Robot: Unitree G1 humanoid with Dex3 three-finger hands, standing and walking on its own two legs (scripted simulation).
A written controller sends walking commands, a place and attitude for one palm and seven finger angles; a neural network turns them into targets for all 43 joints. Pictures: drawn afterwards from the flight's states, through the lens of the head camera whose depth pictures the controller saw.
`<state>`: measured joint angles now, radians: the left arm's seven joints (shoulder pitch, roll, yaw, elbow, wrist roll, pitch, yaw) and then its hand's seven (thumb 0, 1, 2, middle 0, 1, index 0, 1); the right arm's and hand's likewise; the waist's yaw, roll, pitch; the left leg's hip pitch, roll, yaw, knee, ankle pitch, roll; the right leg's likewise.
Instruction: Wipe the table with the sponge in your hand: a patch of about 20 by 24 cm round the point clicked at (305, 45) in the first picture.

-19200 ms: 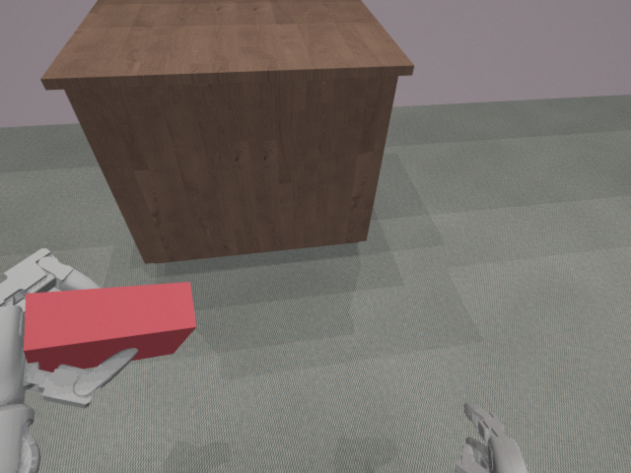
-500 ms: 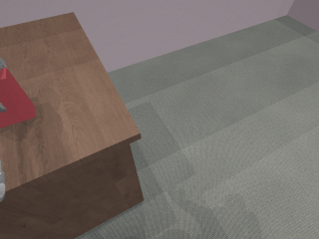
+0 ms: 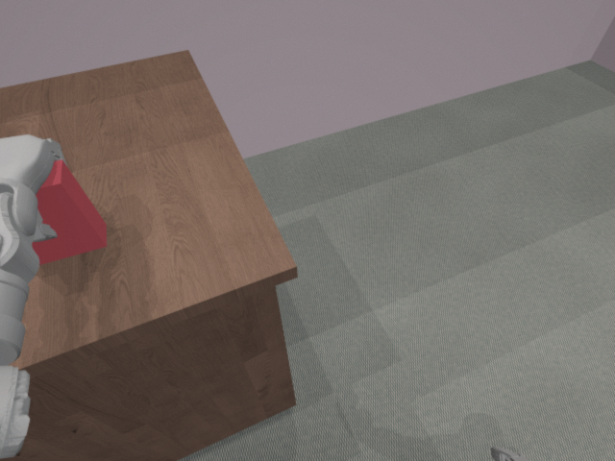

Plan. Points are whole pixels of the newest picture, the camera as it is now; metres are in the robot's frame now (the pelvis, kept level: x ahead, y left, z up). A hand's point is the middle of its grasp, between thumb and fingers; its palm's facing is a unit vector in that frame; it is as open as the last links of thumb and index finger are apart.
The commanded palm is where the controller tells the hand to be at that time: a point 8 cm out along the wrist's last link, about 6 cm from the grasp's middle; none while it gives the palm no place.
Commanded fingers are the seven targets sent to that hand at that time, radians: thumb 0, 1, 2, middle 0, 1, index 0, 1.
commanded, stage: wipe back along the middle lane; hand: left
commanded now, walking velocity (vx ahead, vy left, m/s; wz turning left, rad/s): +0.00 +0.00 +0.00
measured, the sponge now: (53, 227) +0.38 +0.37 +0.10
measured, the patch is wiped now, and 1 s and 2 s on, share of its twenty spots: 0.55 0.75 0.80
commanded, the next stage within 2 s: slide across to the third lane in 0.88 s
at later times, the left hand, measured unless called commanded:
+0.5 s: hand (41, 225) +0.34 +0.34 +0.15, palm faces -0.02 +0.05 -1.00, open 9.2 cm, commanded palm +0.31 +0.32 +0.18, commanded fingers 0.00 0.10 1.30 -1.20 -1.60 -1.20 -1.60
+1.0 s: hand (38, 262) +0.29 +0.31 +0.15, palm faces +0.03 +0.04 -1.00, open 9.2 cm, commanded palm +0.26 +0.29 +0.18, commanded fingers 0.00 0.10 1.30 -1.20 -1.60 -1.20 -1.60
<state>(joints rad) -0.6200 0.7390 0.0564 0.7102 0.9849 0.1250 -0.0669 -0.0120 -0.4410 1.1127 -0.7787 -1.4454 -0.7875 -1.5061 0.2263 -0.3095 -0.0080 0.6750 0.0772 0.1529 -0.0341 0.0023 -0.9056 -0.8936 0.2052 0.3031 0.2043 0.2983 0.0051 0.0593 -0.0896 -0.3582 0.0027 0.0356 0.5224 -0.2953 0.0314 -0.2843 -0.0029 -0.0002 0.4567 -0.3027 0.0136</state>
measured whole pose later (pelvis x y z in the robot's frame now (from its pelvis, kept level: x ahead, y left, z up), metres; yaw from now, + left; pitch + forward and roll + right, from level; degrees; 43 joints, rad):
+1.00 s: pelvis -0.01 -0.02 +0.00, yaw +1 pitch +1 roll +0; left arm -0.25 0.62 -0.01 0.17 0.93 0.39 -0.10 0.01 -0.43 1.11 -0.76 -1.46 -0.78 -1.52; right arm 0.09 -0.31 0.04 0.66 0.07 0.11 -0.05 0.01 -0.91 -0.89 0.20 0.30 0.20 0.30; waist 0.07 0.10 -0.05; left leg -0.24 0.00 0.01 0.49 -0.27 0.01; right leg -0.18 0.00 -0.02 0.48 -0.32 -0.01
